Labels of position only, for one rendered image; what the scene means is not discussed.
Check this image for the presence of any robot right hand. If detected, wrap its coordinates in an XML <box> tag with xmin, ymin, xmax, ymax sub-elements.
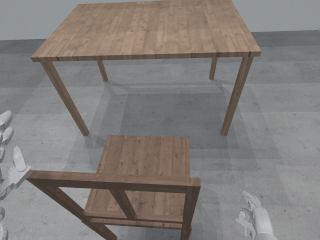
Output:
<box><xmin>235</xmin><ymin>191</ymin><xmax>275</xmax><ymax>240</ymax></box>

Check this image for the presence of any chair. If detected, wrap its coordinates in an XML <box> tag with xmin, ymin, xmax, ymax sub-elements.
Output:
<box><xmin>26</xmin><ymin>135</ymin><xmax>201</xmax><ymax>240</ymax></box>

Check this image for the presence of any table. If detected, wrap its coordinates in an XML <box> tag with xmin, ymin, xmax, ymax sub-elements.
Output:
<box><xmin>30</xmin><ymin>0</ymin><xmax>262</xmax><ymax>136</ymax></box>

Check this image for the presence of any robot left hand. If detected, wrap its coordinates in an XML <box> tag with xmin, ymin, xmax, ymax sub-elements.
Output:
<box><xmin>0</xmin><ymin>110</ymin><xmax>31</xmax><ymax>202</ymax></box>

